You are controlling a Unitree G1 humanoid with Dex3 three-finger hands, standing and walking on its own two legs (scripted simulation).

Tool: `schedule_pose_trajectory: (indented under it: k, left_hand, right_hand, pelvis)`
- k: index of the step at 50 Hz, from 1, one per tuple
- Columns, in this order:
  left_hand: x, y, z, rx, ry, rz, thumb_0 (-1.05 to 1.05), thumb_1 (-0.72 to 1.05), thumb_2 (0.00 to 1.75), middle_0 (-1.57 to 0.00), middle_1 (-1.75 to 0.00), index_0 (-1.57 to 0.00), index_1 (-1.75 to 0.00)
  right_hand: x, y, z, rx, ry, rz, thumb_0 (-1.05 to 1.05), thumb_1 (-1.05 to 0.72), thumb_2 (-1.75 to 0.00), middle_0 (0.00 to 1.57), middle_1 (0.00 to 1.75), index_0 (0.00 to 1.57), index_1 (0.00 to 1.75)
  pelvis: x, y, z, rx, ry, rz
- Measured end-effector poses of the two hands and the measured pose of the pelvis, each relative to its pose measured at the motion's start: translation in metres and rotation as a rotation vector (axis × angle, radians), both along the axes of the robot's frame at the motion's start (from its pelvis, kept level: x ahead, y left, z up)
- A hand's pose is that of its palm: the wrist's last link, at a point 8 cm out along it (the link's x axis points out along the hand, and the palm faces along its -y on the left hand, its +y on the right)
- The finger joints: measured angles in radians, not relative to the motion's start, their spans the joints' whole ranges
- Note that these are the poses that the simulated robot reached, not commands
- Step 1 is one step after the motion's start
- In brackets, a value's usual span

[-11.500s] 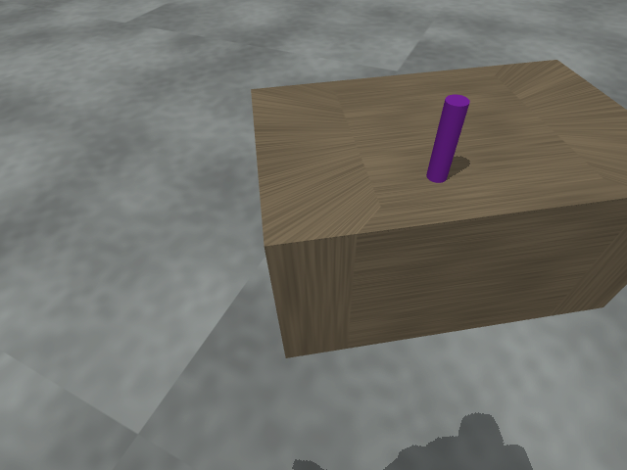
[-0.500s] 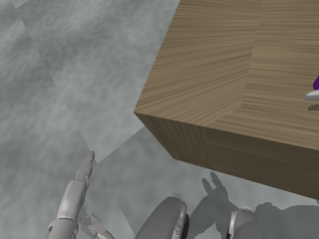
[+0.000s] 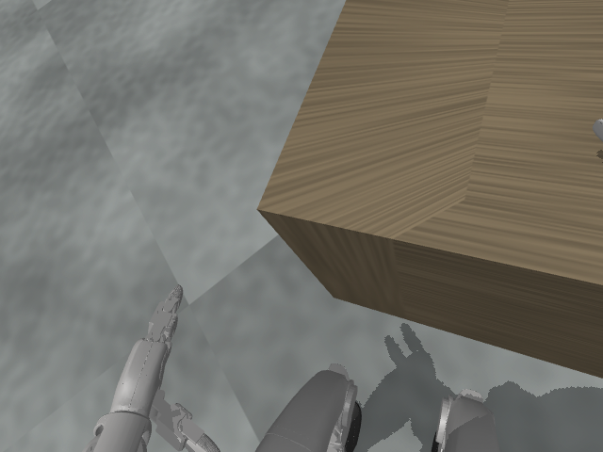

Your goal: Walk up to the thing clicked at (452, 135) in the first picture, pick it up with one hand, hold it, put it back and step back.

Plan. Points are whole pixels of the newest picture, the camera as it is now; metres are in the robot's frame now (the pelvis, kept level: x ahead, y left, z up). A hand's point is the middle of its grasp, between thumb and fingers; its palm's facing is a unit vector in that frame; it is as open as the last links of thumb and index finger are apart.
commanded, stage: settle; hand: right
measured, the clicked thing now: out of the picture +0.54 -0.26 +0.06
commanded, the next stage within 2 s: lift in 0.88 s
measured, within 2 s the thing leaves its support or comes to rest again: leaves its support in 0.42 s
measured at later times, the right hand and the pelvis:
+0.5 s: hand out of the picture +0.52 -0.25 +0.03, palm faces +0.29 +0.96 -0.02, open 7.3 cm; pelvis +0.01 +0.00 +0.02, yaw -1 degrees
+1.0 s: hand out of the picture +0.52 -0.26 +0.07, palm faces +0.28 +0.96 -0.02, open 7.3 cm; pelvis +0.01 -0.01 +0.04, yaw -1 degrees
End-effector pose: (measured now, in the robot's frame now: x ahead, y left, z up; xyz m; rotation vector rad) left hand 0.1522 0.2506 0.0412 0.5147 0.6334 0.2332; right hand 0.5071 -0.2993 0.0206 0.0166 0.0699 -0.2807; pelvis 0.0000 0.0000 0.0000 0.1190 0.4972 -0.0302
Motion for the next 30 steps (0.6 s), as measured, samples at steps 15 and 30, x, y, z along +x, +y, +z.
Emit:
schedule_pose_trajectory:
  k: [15,30]
  left_hand:
    - [0.003,0.008,0.01,0.005,0.0,0.032,-0.01,-0.53,0.04,-0.07,-0.05,-0.06,-0.05]
    - [0.011,0.008,0.014,-0.018,0.002,0.028,-0.01,-0.53,0.05,-0.07,-0.05,-0.06,-0.05]
  right_hand:
    - [-0.008,0.005,0.004,-0.011,0.052,0.004,0.0,0.06,-1.1,0.87,1.06,0.89,1.07]
    - [-0.02,-0.003,0.026,-0.016,0.064,-0.012,0.0,0.07,-1.11,0.87,1.07,0.89,1.07]
  pelvis:
    - [0.005,0.0,0.011,-0.006,-0.026,0.001]
    - [0.008,-0.004,0.028,-0.014,-0.065,-0.012]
